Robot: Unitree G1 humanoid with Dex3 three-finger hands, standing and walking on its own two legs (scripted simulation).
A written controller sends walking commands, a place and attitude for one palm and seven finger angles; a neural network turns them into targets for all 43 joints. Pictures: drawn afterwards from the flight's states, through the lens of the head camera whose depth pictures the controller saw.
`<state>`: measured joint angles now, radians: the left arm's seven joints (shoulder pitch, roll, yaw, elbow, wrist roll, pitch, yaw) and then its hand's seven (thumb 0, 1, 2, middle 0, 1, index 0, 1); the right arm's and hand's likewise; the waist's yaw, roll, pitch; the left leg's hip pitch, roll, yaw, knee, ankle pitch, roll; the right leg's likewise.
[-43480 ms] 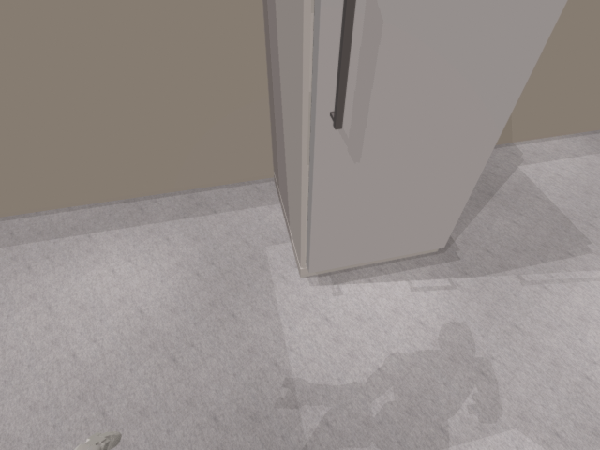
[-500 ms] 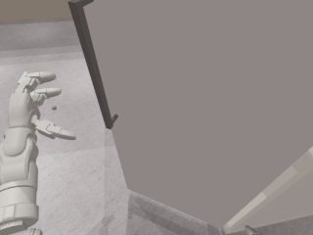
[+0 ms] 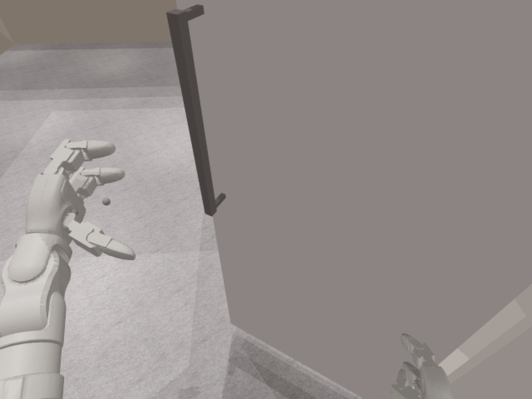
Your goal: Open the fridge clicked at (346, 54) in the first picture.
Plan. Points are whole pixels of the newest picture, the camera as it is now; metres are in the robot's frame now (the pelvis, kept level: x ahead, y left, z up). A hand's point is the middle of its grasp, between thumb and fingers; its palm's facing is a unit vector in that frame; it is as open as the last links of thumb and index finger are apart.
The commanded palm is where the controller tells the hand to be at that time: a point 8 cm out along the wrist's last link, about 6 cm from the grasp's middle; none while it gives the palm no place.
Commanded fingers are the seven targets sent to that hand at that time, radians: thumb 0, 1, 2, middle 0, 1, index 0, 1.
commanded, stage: draw the hand back to the body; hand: left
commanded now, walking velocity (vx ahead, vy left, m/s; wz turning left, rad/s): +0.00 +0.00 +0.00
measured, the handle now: (204, 131) +0.47 +0.17 +0.18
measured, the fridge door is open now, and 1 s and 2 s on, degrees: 57 57 57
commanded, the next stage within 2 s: step back with the hand held close in 1.52 s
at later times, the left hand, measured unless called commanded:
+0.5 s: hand (82, 231) +0.25 +0.26 +0.17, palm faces +0.20 -0.97 -0.16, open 14.4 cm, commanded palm +0.21 +0.30 +0.18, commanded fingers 0.00 -0.22 0.36 -0.24 -0.96 -0.24 -0.96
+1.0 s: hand (62, 245) +0.23 +0.28 +0.17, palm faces +0.44 -0.82 -0.35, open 10.2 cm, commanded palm +0.18 +0.31 +0.18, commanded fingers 0.00 0.68 0.80 -0.21 -0.43 -0.21 -0.43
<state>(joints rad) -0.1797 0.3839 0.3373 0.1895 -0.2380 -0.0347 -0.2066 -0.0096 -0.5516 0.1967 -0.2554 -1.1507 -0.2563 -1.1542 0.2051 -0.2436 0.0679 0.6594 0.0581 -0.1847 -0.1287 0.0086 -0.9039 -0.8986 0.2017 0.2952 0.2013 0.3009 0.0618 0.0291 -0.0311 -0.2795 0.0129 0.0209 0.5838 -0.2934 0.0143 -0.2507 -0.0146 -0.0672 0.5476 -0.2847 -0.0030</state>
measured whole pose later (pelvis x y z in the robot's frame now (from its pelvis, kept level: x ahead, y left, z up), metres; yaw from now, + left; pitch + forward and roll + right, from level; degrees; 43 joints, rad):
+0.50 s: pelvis +0.00 +0.00 +0.00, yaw +0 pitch -3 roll -1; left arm 0.06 0.41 0.38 -0.09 -0.26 0.12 -0.24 -0.01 -0.48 0.23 -0.25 -1.11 -0.25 -1.11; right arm 0.21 -0.26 0.06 0.64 0.05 -0.27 -0.13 0.01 -0.90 -0.90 0.20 0.30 0.20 0.30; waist 0.07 0.05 -0.04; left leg -0.21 0.02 0.01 0.56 -0.29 0.01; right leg -0.18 -0.01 -0.07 0.51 -0.28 -0.01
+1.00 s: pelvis +0.02 +0.01 +0.01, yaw -1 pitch -4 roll +0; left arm 0.37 0.36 0.34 -0.32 -0.08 -0.08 0.10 0.00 0.33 0.62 -0.23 -0.63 -0.23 -0.63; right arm 0.22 -0.22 0.03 0.67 0.00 -0.15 -0.08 0.01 -0.90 -0.90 0.20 0.30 0.20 0.30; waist 0.07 0.04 0.00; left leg -0.13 0.00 0.05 0.47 -0.28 0.03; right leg -0.12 -0.03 -0.04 0.45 -0.26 0.02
